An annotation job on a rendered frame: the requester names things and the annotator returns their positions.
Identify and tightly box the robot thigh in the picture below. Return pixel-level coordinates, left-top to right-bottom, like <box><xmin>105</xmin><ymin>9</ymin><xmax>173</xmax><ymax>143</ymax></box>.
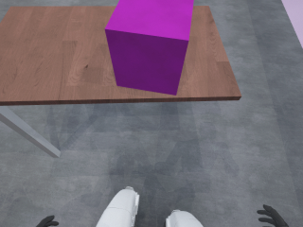
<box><xmin>96</xmin><ymin>189</ymin><xmax>140</xmax><ymax>227</ymax></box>
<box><xmin>166</xmin><ymin>211</ymin><xmax>204</xmax><ymax>227</ymax></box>

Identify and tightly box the robot left hand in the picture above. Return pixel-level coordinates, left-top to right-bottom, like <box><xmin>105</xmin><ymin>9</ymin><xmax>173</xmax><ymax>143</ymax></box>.
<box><xmin>36</xmin><ymin>215</ymin><xmax>59</xmax><ymax>227</ymax></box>

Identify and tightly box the robot right thigh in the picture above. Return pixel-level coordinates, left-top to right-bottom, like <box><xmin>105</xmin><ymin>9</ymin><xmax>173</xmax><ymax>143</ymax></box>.
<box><xmin>166</xmin><ymin>211</ymin><xmax>204</xmax><ymax>227</ymax></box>

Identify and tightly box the carton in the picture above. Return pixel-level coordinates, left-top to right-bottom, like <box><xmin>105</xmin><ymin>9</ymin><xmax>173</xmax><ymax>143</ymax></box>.
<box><xmin>104</xmin><ymin>0</ymin><xmax>194</xmax><ymax>96</ymax></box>

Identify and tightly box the robot left thigh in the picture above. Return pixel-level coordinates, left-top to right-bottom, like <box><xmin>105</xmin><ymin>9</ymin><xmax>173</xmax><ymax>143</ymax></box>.
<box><xmin>96</xmin><ymin>189</ymin><xmax>140</xmax><ymax>227</ymax></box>

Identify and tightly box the robot right hand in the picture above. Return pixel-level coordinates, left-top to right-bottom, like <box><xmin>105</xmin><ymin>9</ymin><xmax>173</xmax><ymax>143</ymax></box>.
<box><xmin>257</xmin><ymin>204</ymin><xmax>289</xmax><ymax>227</ymax></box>

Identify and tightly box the table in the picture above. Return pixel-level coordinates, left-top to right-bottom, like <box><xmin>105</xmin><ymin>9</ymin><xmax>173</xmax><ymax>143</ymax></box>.
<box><xmin>0</xmin><ymin>6</ymin><xmax>242</xmax><ymax>158</ymax></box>

